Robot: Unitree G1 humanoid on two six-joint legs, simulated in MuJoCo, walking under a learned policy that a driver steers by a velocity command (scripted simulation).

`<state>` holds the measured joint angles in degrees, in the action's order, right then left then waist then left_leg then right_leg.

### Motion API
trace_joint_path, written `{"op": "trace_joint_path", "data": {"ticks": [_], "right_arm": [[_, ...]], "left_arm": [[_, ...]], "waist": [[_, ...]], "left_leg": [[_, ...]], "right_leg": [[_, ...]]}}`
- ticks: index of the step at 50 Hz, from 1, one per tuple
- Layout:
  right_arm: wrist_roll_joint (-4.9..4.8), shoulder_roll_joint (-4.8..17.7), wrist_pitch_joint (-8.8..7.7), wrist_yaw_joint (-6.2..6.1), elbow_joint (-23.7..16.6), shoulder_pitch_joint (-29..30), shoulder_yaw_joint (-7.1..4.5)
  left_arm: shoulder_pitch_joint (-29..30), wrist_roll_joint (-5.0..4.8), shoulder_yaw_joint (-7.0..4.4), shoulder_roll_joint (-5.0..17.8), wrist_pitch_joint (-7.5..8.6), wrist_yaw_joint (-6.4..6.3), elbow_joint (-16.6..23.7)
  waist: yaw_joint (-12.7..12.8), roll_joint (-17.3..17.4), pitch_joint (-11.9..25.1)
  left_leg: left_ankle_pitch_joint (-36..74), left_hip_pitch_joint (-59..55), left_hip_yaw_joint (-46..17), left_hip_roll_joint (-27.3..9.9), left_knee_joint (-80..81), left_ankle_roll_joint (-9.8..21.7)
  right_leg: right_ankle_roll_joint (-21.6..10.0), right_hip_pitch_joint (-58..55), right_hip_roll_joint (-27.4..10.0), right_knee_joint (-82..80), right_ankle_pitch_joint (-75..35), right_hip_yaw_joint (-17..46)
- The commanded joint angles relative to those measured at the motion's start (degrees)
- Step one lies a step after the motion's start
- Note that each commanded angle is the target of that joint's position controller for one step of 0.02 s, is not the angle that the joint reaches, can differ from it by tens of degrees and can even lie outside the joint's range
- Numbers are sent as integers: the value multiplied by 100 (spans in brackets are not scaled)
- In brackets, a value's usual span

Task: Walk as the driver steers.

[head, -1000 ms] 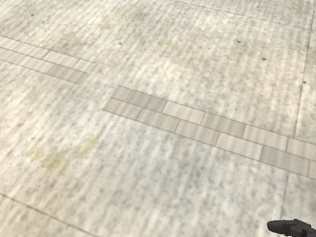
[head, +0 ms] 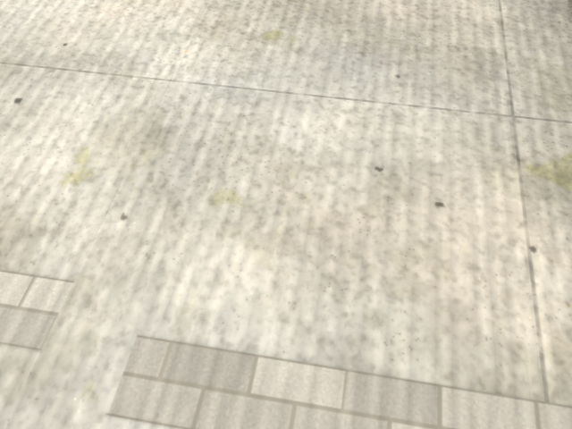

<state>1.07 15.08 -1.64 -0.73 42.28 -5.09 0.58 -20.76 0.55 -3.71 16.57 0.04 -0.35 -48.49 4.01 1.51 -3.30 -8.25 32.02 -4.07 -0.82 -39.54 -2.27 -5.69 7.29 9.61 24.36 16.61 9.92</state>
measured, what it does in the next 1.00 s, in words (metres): steps on the spot, turning right: left foot, then right foot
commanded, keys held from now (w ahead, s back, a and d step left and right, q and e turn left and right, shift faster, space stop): e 0.76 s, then w+e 0.10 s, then w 0.14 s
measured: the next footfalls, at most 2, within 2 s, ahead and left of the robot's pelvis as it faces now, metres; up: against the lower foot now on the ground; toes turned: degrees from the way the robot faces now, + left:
left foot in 0.06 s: +0.18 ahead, +0.11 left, +0.00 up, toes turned -7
right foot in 0.50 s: +0.05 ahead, -0.09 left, +0.00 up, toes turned -19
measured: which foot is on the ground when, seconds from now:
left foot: up 0.00-0.04, down 0.06-0.50, up 0.52-0.96, down 0.98-1.00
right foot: down 0.00-0.06, up 0.08-0.48, down 0.50-0.98, up 1.00-1.00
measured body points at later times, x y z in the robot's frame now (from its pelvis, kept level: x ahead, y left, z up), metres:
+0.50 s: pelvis +0.04 +0.01 -0.01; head +0.05 -0.01 +0.44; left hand +0.25 +0.23 -0.11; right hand +0.06 -0.28 -0.13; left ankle +0.14 +0.12 -0.74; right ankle +0.01 -0.07 -0.74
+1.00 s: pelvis +0.07 +0.01 +0.00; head +0.08 +0.01 +0.45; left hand +0.29 +0.21 -0.12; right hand +0.03 -0.30 -0.09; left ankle +0.12 +0.10 -0.74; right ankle +0.01 -0.07 -0.73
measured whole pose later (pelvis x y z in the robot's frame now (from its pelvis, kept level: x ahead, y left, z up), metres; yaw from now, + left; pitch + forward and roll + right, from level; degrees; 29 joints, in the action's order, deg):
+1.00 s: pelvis +0.07 +0.01 +0.00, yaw -35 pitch +1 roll +0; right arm 1.7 16.5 -0.5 -1.2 39.9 -12.1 -1.9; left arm -19.3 1.1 -4.3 16.6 -2.0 0.2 -42.7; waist 0.7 -0.8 1.1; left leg -17.0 13.5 -1.7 2.6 -27.4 2.0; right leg -3.7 16.2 8.3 34.3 21.4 12.6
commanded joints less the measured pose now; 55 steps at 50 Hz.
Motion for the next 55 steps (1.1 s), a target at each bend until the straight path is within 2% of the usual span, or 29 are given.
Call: {"op": "trace_joint_path", "data": {"ticks": [1, 2, 3, 4, 5, 6, 7, 10, 12, 16, 21, 23, 24, 25, 26, 27, 29, 32, 34, 38, 41, 43, 46, 48, 49, 50, 51, 53, 55], "right_arm": [[-28, 730, -152, -77, -267, -376, -191], [6, 772, -221, -115, -173, -764, -207], [82, 1089, -296, -178, -130, -1226, -279], [51, 1577, -212, -218, -289, -1152, -365], [-99, 1306, -84, -182, -239, -1292, -385], [-100, 892, -31, -169, -344, -1102, -287], [-79, 637, 12, -181, -386, -825, -224], [36, 693, 91, -212, -417, -505, -251], [60, 709, 82, -184, -389, -599, -286], [74, 802, 127, -160, -343, -681, -368], [108, 1052, 218, -75, -305, -684, -503], [46, 1143, 274, -70, -286, -649, -549], [34, 1099, 306, -65, -240, -762, -559], [46, 884, 351, -26, -194, -1010, -539], [54, 406, 400, -33, -580, -1015, -412], [100, 730, 468, -118, -683, -284, -462], [-60, 733, 463, -68, -547, -502, -497], [63, 821, 414, 1, -306, -889, -560], [24, 695, 428, 14, -371, -763, -530], [-1, 637, 448, -30, -514, -445, -483], [65, 679, 382, 15, -649, -264, -455], [54, 683, 315, 42, -708, -163, -438], [-10, 587, 179, 23, -615, -516, -389], [29, 528, 63, -59, -354, -1208, -387], [94, 858, -6, -131, -271, -1655, -446], [140, 1500, -39, -148, -306, -1910, -562], [174, 1590, -32, -120, -144, -1739, -654], [40, 1004, -119, -18, -147, -1238, -525], [27, 787, -219, 11, -86, -1242, -462]], "left_arm": [[112, 51, -251, 936, -25, -72, 401], [345, 2, -255, 944, 0, -67, 474], [331, -87, -185, 707, 66, -36, 633], [-432, -187, -99, 258, 73, -63, 737], [-784, 21, -171, 693, -29, -116, 561], [-523, 111, -223, 854, -107, -106, 453], [-144, 115, -230, 819, -168, -50, 482], [57, 48, -193, 646, -371, 101, 575], [156, 0, -172, 596, -412, 132, 656], [551, 45, -96, 498, -486, 199, 855], [805, 0, -23, 472, -457, 278, 1080], [590, 2, -14, 431, -393, 283, 1062], [395, 19, -33, 477, -347, 262, 987], [332, 78, -89, 733, -289, 202, 985], [507, 72, -262, 1598, -273, 152, 1263], [130, 153, -355, 1642, -292, 77, 1170], [836, 78, -201, 1089, -301, 6, 1173], [1019, -9, -129, 784, -244, 20, 1283], [748, -33, -164, 836, -207, 36, 1212], [368, 15, -225, 919, -211, 10, 1141], [96, 60, -287, 1023, -231, -7, 1050], [175, 99, -312, 1066, -218, 29, 1056], [383, 106, -300, 1009, -160, 62, 1024], [733, 75, -246, 808, -131, 47, 1057], [796, 51, -145, 454, -65, 35, 1129], [798, -8, -31, 90, 22, 37, 1275], [1091, 161, -130, 606, 78, 29, 1280], [734, 156, -164, 682, 140, 163, 989], [551, 217, -162, 643, 140, 281, 785]], "waist": [[-335, -755, 515], [-604, -678, 535], [-721, -105, 971], [-322, 1232, 1576], [-293, 1162, 1955], [-287, 443, 1481], [-298, 168, 1055], [-219, 749, 673], [-240, 709, 759], [-351, 772, 687], [-443, 893, 659], [-278, 732, 675], [-205, 453, 640], [-227, -602, 404], [-416, -2104, 163], [113, -1410, 33], [-453, -983, -126], [-529, -880, 416], [-430, -721, 515], [-189, -892, 482], [-45, -903, 474], [-55, -956, 301], [-300, -855, 300], [-815, -464, 199], [-1002, 282, 284], [-1056, 1165, 507], [-874, 514, -291], [-421, 322, -528], [-387, 613, -223]], "left_leg": [[-96, -1054, 34, 302, 849, 166], [448, -1707, 13, 265, 1569, 281], [1511, -2743, -678, -644, 1752, 534], [4169, -3876, -2365, -2369, 1584, 1312], [4444, -3689, -3028, -2729, 1532, 1867], [3778, -3291, -2423, -2366, 1617, 1801], [3033, -2834, -1680, -1934, 1794, 1588], [2168, -2129, -534, -1251, 2155, 1329], [2053, -2126, -291, -1277, 2199, 1401], [684, -2022, -99, -1461, 2410, 1483], [-45, -1735, 208, -1600, 2269, 1334], [-13, -1556, 431, -1588, 1875, 1102], [-134, -1261, 645, -1485, 1459, 823], [-918, -753, 1145, -1085, 397, 372], [-2875, 630, 1407, -42, -785, -93], [-2683, 532, 486, -5, -1733, -41], [-1555, 256, 175, -129, -1908, 53], [-1167, 35, 295, 23, -2241, 39], [-1198, 174, 240, 26, -2074, -8], [-1397, 259, 151, 75, -1324, -22], [-1603, 84, 112, 166, -735, 12], [-1744, -191, 111, 275, -317, 73], [-1649, -1334, 228, 386, 545, 289], [-876, -3107, 308, 356, 1815, 472], [-1846, -3941, -667, -543, 2330, 599], [-3864, -4086, -2982, -1990, 3228, 1009], [-4150, -3182, -3500, -2173, 3407, 1325], [-3198, -2882, -2439, -1523, 3299, 1171], [-2052, -2871, -1552, -1085, 3287, 1065]], "right_leg": [[-217, -34, -1300, 511, -4063, 1212], [-54, 195, -1089, 940, -3746, 1220], [172, 623, -798, 1930, -2727, 946], [379, 1680, 145, 3400, 1455, -89], [390, 1982, -19, 4274, 2443, -499], [442, 2104, -278, 4672, 1991, -413], [533, 2138, -434, 4642, 1578, -468], [777, 1936, -582, 4536, 954, -685], [813, 1885, -585, 4301, 875, -757], [749, 1790, -835, 3421, 782, -915], [489, 959, -896, 2021, 873, -1282], [322, 401, -815, 1065, 448, -1430], [220, -10, -745, 429, 168, -1305], [69, -115, -1349, -677, 248, -128], [-528, -92, -3075, -1069, -808, 2346], [-1053, 579, -3104, -1107, -1157, 2199], [-712, 839, -2226, -1016, -753, 1154], [-639, 323, -1794, -694, -1986, 729], [-714, -34, -1844, -592, -2257, 866], [-842, -376, -1914, -486, -2042, 1325], [-987, -251, -1859, -905, 800, 1977], [-994, 36, -1778, -1014, 1492, 2242], [-828, 710, -1613, -897, 1562, 2194], [-378, 2021, -1100, -413, 1878, 1778], [-43, 2911, -673, 657, 2108, 1160], [204, 3524, 156, 2254, 1792, 95], [197, 3914, -229, 2854, 1141, 179], [274, 3643, -526, 3108, 327, 157], [388, 3319, -580, 3335, -162, -149]]}}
